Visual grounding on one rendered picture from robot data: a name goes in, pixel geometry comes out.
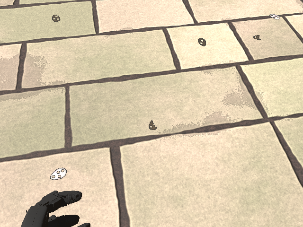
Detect robot left hand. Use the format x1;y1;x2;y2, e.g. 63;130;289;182
21;190;91;227

